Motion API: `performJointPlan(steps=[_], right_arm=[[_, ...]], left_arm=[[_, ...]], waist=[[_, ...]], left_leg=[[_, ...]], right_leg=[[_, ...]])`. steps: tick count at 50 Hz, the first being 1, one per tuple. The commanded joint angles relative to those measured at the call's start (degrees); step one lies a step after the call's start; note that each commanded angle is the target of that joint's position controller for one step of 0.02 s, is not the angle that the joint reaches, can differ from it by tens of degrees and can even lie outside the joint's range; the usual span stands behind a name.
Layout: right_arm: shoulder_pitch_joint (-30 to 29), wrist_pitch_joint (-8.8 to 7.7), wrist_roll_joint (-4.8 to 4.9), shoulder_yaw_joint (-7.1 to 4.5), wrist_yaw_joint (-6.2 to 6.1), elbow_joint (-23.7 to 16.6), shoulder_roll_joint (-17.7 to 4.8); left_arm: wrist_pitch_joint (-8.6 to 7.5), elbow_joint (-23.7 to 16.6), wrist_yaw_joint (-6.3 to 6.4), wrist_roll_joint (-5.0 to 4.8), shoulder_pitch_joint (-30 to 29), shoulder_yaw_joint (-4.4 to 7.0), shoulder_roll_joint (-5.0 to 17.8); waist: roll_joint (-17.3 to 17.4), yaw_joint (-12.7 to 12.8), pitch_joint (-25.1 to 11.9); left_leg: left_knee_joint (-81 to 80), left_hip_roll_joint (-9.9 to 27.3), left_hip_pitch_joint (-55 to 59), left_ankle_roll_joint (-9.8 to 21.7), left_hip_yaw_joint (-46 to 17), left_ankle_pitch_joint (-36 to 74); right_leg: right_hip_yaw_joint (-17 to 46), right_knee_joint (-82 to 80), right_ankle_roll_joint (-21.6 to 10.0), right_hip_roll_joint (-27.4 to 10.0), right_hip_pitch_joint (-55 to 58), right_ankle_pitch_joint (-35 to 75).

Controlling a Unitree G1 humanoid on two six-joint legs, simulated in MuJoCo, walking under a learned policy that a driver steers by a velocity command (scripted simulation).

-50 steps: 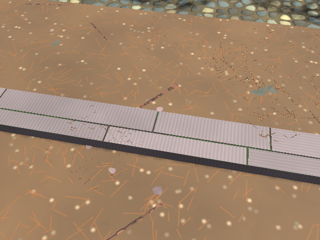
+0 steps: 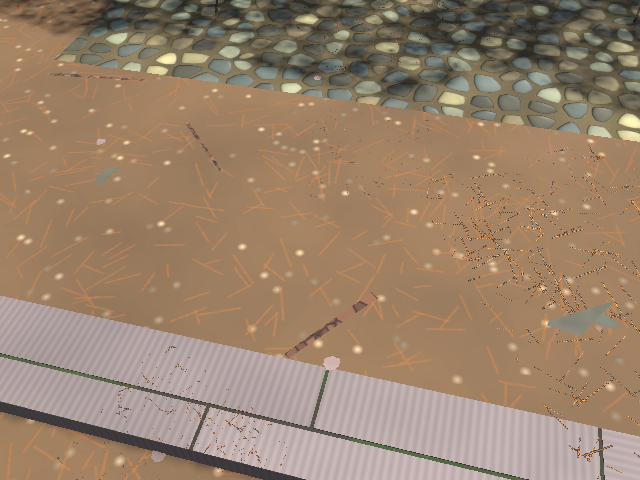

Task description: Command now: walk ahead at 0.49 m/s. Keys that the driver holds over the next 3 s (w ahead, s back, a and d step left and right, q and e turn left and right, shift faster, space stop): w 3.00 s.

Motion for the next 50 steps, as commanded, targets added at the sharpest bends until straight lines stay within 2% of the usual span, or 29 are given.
performJointPlan(steps=[1, 5, 8, 10, 11, 12, 13, 14, 15, 16, 17, 19, 22, 25, 29, 31, 33, 35, 37, 39, 40, 41, 42, 43, 44, 45, 46, 48, 50], right_arm=[[-2.8, -0.52, -0.01, -0.03, 0.36, -3.3, -1.3], [-10.3, -0.75, 0.68, 0.40, 1.47, -5.5, -1.4], [-11.9, -1.03, 0.82, 0.48, 2.57, -6.7, -2.0], [-7.9, -1.49, 0.75, -0.37, 2.95, -6.2, -4.0], [-1.2, -1.67, 0.61, -1.49, 2.86, -4.3, -5.9], [9.7, -1.68, 0.56, -3.02, 2.47, -1.0, -8.9], [19.5, -1.31, -0.22, -4.43, 1.92, 0.8, -15.1], [20.9, -1.13, -0.86, -4.08, 2.49, 1.6, -15.1], [18.2, -1.25, -0.33, -2.77, 2.50, 1.4, -9.6], [12.0, -1.18, 0.10, -1.87, 2.39, 0.1, -7.0], [7.6, -1.06, -0.16, -0.93, 2.68, -0.8, -4.8], [5.1, -1.11, -1.11, -0.14, 3.12, -0.2, -2.5], [8.7, -1.14, -1.08, -0.03, 2.91, 2.6, -3.1], [13.5, -0.21, -1.29, 0.49, 1.96, 4.9, -3.1], [18.7, 1.68, -1.35, 1.21, 0.31, 6.7, -2.8], [17.9, 2.14, -1.19, 1.26, -0.28, 5.5, -3.2], [20.9, 1.90, -0.80, 1.14, -0.26, 6.2, -4.4], [22.4, 2.30, -0.18, 0.99, -0.17, 7.2, -5.2], [21.9, 2.65, -0.10, 1.23, 0.02, 7.2, -5.2], [19.6, 2.95, -0.62, 1.53, -0.11, 7.4, -5.3], [17.9, 2.63, -0.64, 1.85, -0.22, 6.1, -4.9], [23.8, 1.34, -0.30, 3.09, 0.36, 4.7, 1.9], [21.1, -0.77, -1.61, 2.25, 1.68, 5.6, -0.2], [17.2, -1.74, 0.40, 0.96, 2.58, 3.6, -2.5], [11.6, -1.55, 1.27, 0.88, 2.54, 1.7, -2.8], [8.4, -0.94, 1.10, 0.46, 1.97, 0.0, -2.5], [10.2, 0.25, 0.86, 0.12, 1.28, 0.1, -1.6], [13.2, 1.71, 1.10, 0.18, 0.64, 0.4, -0.2], [11.9, 2.38, 0.81, -0.03, 0.27, 0.5, -0.6]], left_arm=[[-0.55, -3.5, 1.10, -0.46, -1.3, 1.37, 8.7], [0.08, -2.0, 1.36, -1.18, 3.1, 1.77, 9.9], [1.17, -1.1, 1.58, -1.11, 4.9, 2.01, 9.8], [1.68, -1.7, 1.70, -1.14, 2.8, 2.35, 10.7], [2.00, -2.1, 1.71, -1.02, 1.3, 2.27, 10.7], [2.13, -2.9, 1.72, -0.59, 0.6, 1.71, 9.4], [1.48, -4.4, 1.47, 1.00, 3.6, 0.32, 5.8], [-0.04, -3.4, 0.72, -0.51, 9.4, -1.21, -0.2], [-1.16, -3.6, 0.44, -2.30, 4.0, 0.48, 7.1], [-1.67, -5.7, 0.34, -2.95, -1.7, 1.03, 9.1], [-1.43, -6.1, 0.69, -2.46, -4.1, 1.14, 8.4], [0.06, -5.9, 0.88, -1.50, -2.5, 1.55, 6.2], [1.89, -5.6, 1.26, -1.29, -0.9, 1.55, 3.9], [2.85, -7.5, 1.46, -1.03, -5.6, 1.37, 2.8], [1.87, -12.1, 1.02, -0.47, -14.9, 0.14, 1.2], [1.31, -14.5, 0.53, 0.17, -20.7, -1.07, 0.1], [1.00, -16.0, 0.09, -0.54, -24.2, -1.53, -1.1], [0.66, -17.1, -0.65, -1.18, -24.6, -1.46, -0.4], [0.05, -17.2, -1.33, -1.12, -21.8, -0.57, 1.5], [0.07, -14.0, -1.46, -1.28, -8.0, 1.74, 5.6], [0.40, -11.3, -1.23, -0.90, 2.3, 3.46, 10.5], [1.09, -9.1, -0.84, 0.55, 9.7, 5.29, 16.9], [1.31, -8.5, 0.04, 0.89, 9.4, 4.17, 13.9], [0.84, -9.4, 0.16, 0.83, 1.8, 2.63, 9.8], [0.65, -9.4, -0.29, 0.26, -2.4, 1.37, 5.5], [0.12, -8.6, -0.92, 0.49, -5.8, 0.68, 3.2], [-0.38, -7.7, -1.46, 1.07, -8.1, 0.01, 0.9], [-0.70, -5.7, -1.78, 0.59, -7.9, 0.08, 0.4], [-0.68, -4.6, -1.14, 0.45, -6.0, 0.65, 2.7]], waist=[[-4.5, -1.2, 4.2], [-4.8, 1.5, 5.4], [-5.8, 1.2, 5.6], [-7.0, -2.0, 3.0], [-7.2, -5.8, -0.8], [-6.2, -10.4, -7.1], [5.0, -11.1, -16.6], [16.2, -8.0, -22.5], [8.7, -9.0, -16.2], [5.3, -7.7, -8.5], [-0.1, -5.8, -4.8], [1.3, -2.2, -1.6], [2.2, -0.7, 0.6], [2.3, -1.7, 2.7], [-0.3, -3.7, 4.8], [-2.0, -4.8, 5.1], [0.6, -6.0, 4.6], [3.0, -4.9, 5.2], [6.0, -2.1, 2.9], [9.3, 5.7, -5.2], [5.2, 9.6, -11.8], [-15.2, 7.2, -22.1], [-16.9, 6.8, -24.2], [-13.8, 3.4, -14.2], [-7.3, 1.8, -7.2], [-3.6, -0.4, -2.6], [-5.2, -3.5, -1.5], [-6.8, -5.8, 0.1], [-5.8, -6.0, 1.5]], left_leg=[[-12.1, -0.6, 2.0, -0.7, 1.0, 8.9], [-21.8, -2.9, 2.9, -0.8, 2.4, 9.5], [-24.5, -3.8, 3.1, 1.0, 2.4, 3.8], [-26.2, -6.1, 10.9, 2.9, 3.8, -0.6], [-27.4, -8.2, 19.9, 4.1, 5.5, -1.2], [-27.6, -7.6, 34.7, 6.2, 4.4, -0.1], [-26.7, 6.9, 54.9, 11.4, -13.7, 2.4], [-37.1, 15.4, 66.5, 18.5, -39.4, -7.8], [-39.4, 13.0, 61.6, 15.5, -36.9, -13.3], [-40.3, 11.4, 52.7, 13.1, -27.9, -10.6], [-42.2, 9.4, 44.1, 12.2, -21.5, -5.5], [-46.1, 5.4, 34.6, 11.2, -14.2, -2.5], [-47.8, 3.7, 30.9, 12.1, -7.6, 7.6], [-47.4, 4.5, 34.2, 12.8, -6.5, 8.3], [-47.0, 4.1, 37.5, 11.7, -5.9, 3.2], [-49.5, 2.8, 32.7, 10.7, -2.9, 4.5], [-51.8, 4.3, 34.9, 10.7, -2.3, 10.3], [-50.9, 5.7, 41.0, 10.0, -0.6, 17.0], [-45.2, 5.9, 45.2, 8.5, 1.3, 36.0], [-30.1, 3.8, 46.0, 6.2, 4.1, 58.1], [-15.6, 1.4, 36.2, 4.2, 4.7, 47.8], [9.4, -10.5, 14.1, 0.5, 3.6, 10.8], [23.5, -13.4, 7.2, 1.3, -6.7, -18.7], [30.5, -11.1, 0.1, 2.3, -8.8, -18.5], [30.6, -7.3, -1.0, 3.6, -4.8, -15.8], [28.2, -4.3, 1.0, 4.6, -3.0, -11.5], [26.7, -2.4, 4.3, 5.6, -3.2, -8.6], [24.0, -1.8, 5.6, 6.3, -3.5, -6.1], [18.0, -1.4, 3.2, 4.7, -1.9, -4.2]], right_leg=[[8.4, -7.9, -8.1, -14.9, -4.8, 11.0], [8.0, -6.3, -7.3, -16.5, 2.1, 9.3], [8.8, -2.4, -6.6, -19.3, 8.2, 11.4], [8.3, 2.9, -5.3, -19.4, 9.0, 22.7], [6.4, 10.9, -4.2, -17.4, 8.0, 32.1], [4.0, 24.1, -2.4, -14.1, 2.1, 34.0], [1.1, 45.9, 0.3, -8.6, -14.3, 12.1], [7.4, 60.0, 2.1, -0.3, -32.0, -23.6], [12.0, 66.5, 0.7, -4.1, -38.2, -22.1], [9.9, 66.4, -0.1, -7.2, -40.6, -16.2], [8.3, 65.1, 0.2, -10.0, -38.1, -10.8], [8.1, 61.7, 0.7, -12.9, -32.9, -5.0], [6.2, 63.6, 2.1, -13.0, -35.1, -3.0], [5.5, 71.9, 3.8, -13.6, -48.1, -2.8], [4.3, 69.1, 5.3, -14.8, -60.0, 0.3], [1.4, 54.1, 5.0, -14.2, -51.3, 4.6], [-1.3, 46.3, 4.0, -11.9, -44.8, 3.5], [-2.8, 41.8, 1.9, -10.3, -43.4, -0.4], [-5.1, 37.2, -0.8, -6.8, -36.3, -4.9], [-5.6, 31.4, -3.8, -2.3, -18.4, -3.9], [5.6, 28.4, -6.6, -8.7, -1.6, -2.2], [37.9, 14.1, -16.4, -23.6, 18.5, -16.7], [56.1, 1.1, -16.0, -27.1, 19.6, -17.0], [48.0, 2.0, -13.3, -27.7, 10.8, -18.4], [37.5, 2.6, -10.6, -25.7, 1.0, -18.8], [28.4, 0.7, -8.3, -23.2, -8.4, -14.2], [21.8, -0.5, -6.4, -20.3, -13.4, -10.9], [13.9, -2.4, -5.7, -17.0, -15.9, -6.9], [9.1, -4.5, -6.3, -15.4, -14.7, -2.6]])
